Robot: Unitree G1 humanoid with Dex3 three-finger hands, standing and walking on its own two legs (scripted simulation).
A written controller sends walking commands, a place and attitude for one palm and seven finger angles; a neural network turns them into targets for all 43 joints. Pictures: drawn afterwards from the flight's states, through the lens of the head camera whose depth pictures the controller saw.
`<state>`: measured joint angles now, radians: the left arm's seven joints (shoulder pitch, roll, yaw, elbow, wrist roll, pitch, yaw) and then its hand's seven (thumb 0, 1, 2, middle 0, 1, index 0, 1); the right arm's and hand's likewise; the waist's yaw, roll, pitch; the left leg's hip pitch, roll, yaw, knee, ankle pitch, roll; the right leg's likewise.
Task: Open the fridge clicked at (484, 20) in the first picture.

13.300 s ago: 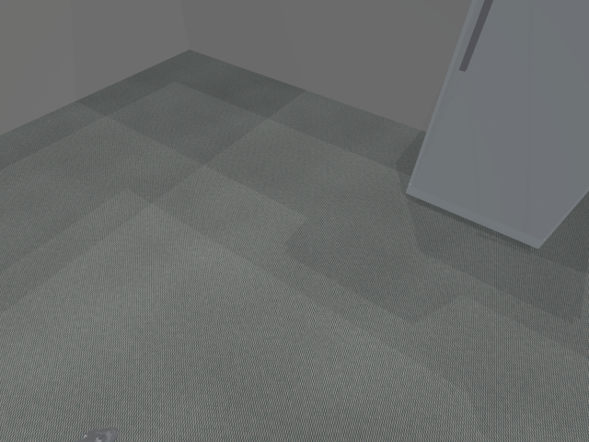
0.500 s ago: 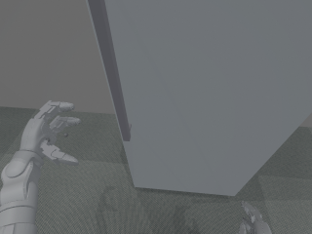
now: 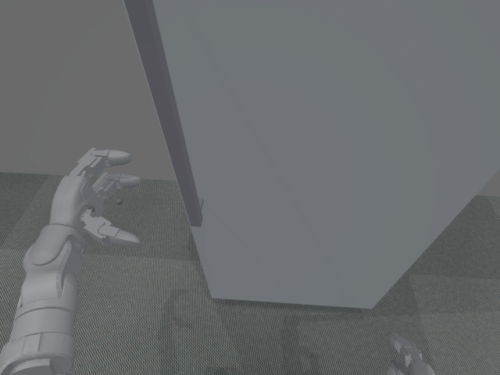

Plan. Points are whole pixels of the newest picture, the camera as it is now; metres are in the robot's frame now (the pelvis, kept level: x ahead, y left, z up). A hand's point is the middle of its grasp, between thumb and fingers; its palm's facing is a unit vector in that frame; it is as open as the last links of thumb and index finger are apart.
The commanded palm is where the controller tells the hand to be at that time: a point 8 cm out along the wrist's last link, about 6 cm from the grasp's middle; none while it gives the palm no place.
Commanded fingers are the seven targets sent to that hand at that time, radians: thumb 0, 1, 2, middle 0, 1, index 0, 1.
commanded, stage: move the hooked fingers beside the handle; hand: left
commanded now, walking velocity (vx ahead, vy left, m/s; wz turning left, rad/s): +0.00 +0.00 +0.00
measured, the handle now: (178, 128) +0.44 +0.14 +0.17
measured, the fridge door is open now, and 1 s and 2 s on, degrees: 0 0 0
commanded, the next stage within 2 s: feel for the door with the fingertips in 1.26 s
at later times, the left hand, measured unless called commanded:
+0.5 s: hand (145, 183) +0.39 +0.20 +0.10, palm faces -0.02 -1.00 -0.01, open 14.0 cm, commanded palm +0.36 +0.25 +0.10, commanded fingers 0.00 -0.50 0.30 -0.30 -1.20 -0.30 -1.20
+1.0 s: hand (155, 189) +0.37 +0.18 +0.10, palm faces -0.02 -1.00 -0.02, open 14.0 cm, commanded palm +0.34 +0.23 +0.10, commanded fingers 0.00 -0.50 0.30 -0.30 -1.20 -0.30 -1.20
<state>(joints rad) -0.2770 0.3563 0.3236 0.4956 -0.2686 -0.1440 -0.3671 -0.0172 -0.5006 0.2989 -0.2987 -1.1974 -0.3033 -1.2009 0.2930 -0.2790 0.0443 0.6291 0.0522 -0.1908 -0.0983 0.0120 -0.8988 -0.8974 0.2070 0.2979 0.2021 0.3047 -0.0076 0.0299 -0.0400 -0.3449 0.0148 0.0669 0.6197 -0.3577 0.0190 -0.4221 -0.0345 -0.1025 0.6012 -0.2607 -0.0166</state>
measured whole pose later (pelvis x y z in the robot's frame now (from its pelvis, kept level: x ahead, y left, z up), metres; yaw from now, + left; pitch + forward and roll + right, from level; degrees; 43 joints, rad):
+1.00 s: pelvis +0.00 +0.00 +0.00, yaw +0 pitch +5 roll +0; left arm -0.38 0.27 0.22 0.58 -0.21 -0.22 -0.24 -0.02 -0.50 0.30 -0.30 -1.20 -0.30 -1.20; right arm 0.28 -0.26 0.04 0.63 0.05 -0.12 -0.07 0.01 -0.90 -0.90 0.21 0.30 0.20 0.30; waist -0.02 0.03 -0.05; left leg -0.36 0.01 0.07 0.62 -0.35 0.02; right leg -0.44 -0.04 -0.09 0.61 -0.26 -0.02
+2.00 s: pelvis -0.01 +0.00 +0.00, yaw +0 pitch +5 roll +0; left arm -0.41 0.23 0.17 0.59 -0.19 -0.22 -0.15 -0.02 -0.50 0.30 -0.30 -1.20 -0.30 -1.20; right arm 0.27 -0.25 0.04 0.64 0.05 -0.12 -0.06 0.01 -0.90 -0.90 0.21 0.30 0.20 0.30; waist -0.02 0.03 -0.04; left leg -0.35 0.01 0.07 0.62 -0.35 0.02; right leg -0.44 -0.04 -0.09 0.62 -0.26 -0.02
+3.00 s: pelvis +0.00 +0.00 +0.00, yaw -1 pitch +6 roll +0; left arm -0.43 0.21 0.15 0.62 -0.19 -0.24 -0.14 -0.02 -0.50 0.30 -0.30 -1.20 -0.30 -1.20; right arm 0.28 -0.25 0.03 0.64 0.05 -0.10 -0.05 0.01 -0.90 -0.90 0.21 0.30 0.20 0.30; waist -0.02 0.02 -0.04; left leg -0.37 0.01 0.08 0.63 -0.36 0.03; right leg -0.46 -0.04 -0.09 0.62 -0.26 -0.01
